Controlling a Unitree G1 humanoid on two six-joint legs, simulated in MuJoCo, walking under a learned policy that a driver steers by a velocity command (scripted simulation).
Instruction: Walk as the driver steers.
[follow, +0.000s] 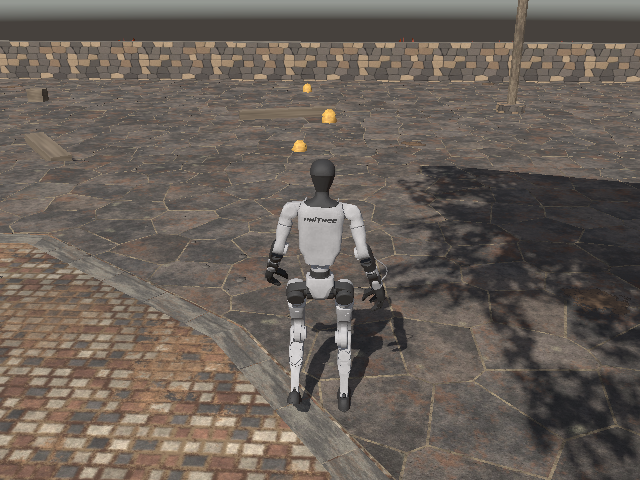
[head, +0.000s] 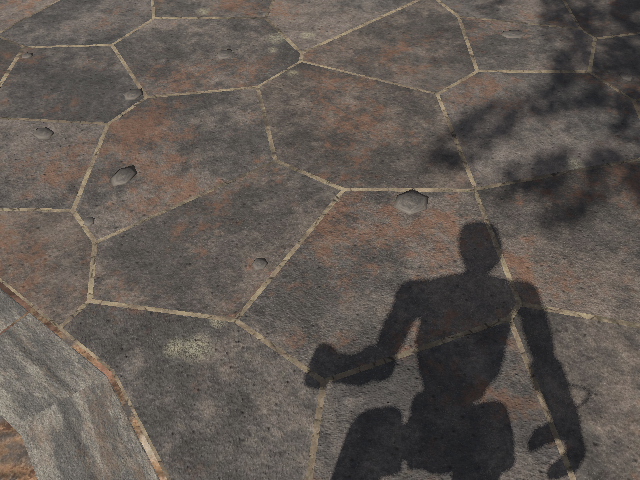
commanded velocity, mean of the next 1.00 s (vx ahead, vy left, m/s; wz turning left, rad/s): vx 0.87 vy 0.00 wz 0.89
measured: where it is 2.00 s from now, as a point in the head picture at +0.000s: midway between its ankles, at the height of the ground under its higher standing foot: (178, 301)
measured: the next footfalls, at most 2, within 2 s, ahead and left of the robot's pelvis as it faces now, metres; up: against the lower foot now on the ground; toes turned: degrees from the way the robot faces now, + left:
left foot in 0.30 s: +0.45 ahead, +0.12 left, +0.00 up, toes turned +20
right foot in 0.72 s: +0.90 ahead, +0.14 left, +0.00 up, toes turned +43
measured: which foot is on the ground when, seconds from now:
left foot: up 0.00-0.28, down 0.30-0.72, up 0.74-1.00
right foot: down 0.00-0.30, up 0.32-0.70, down 0.72-1.00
